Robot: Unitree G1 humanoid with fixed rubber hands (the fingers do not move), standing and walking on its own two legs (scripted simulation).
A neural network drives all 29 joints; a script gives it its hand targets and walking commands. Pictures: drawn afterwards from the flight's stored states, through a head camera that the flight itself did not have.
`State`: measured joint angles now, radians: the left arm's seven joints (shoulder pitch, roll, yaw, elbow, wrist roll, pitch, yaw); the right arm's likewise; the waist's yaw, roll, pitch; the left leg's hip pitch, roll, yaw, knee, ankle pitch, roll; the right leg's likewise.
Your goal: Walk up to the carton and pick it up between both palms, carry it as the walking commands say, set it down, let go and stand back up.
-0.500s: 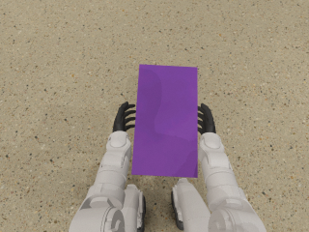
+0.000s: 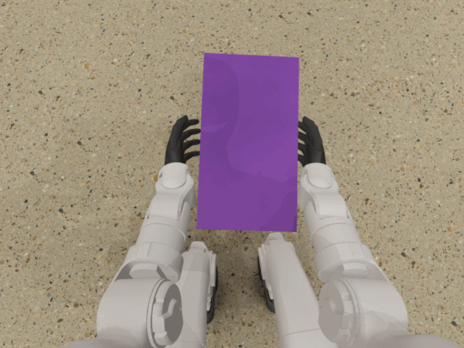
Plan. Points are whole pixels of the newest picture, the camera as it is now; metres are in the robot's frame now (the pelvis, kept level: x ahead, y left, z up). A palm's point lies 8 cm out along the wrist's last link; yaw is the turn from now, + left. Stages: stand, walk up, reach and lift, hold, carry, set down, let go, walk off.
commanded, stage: set down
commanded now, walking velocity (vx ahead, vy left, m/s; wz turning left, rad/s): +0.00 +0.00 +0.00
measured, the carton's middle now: (242, 155) +0.44 -0.03 -0.16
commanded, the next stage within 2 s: none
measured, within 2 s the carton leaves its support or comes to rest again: neither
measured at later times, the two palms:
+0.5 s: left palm (186, 157) +0.44 +0.08 -0.16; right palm (302, 156) +0.43 -0.15 -0.17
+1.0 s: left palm (192, 156) +0.47 +0.08 -0.24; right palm (292, 155) +0.46 -0.16 -0.25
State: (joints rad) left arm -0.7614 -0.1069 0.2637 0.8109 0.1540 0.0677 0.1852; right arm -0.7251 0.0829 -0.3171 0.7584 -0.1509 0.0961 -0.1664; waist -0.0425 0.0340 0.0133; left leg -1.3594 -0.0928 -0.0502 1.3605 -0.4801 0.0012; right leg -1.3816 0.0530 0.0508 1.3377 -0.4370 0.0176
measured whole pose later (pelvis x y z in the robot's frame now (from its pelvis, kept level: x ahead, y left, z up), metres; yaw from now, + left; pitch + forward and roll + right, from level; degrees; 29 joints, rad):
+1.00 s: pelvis -0.02 +0.00 -0.14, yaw +1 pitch +38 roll +0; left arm -1.13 -0.06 0.38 0.84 0.17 0.21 0.20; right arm -1.09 0.01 -0.44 0.79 -0.21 0.24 -0.12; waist -0.03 0.05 0.05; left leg -1.93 -0.14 -0.05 1.84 -0.57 -0.04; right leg -1.95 0.09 0.05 1.82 -0.52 0.04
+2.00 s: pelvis -0.04 -0.01 -0.23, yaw +1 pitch +28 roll +1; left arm -1.49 0.08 0.31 0.89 0.06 0.24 0.23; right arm -1.44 -0.17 -0.33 0.86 -0.09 0.28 -0.13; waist -0.05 0.05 0.52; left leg -2.05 -0.16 -0.03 2.15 -0.60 -0.06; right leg -2.08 0.11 0.04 2.13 -0.55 0.05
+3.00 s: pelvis -0.03 +0.00 -0.24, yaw +2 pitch +36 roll +0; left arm -1.41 0.09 0.37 0.97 0.10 0.17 0.16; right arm -1.38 -0.13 -0.41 0.92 -0.18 0.22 -0.03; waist -0.06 0.07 0.34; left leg -2.20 -0.19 -0.03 2.19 -0.62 -0.05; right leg -2.21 0.08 0.04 2.17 -0.59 0.06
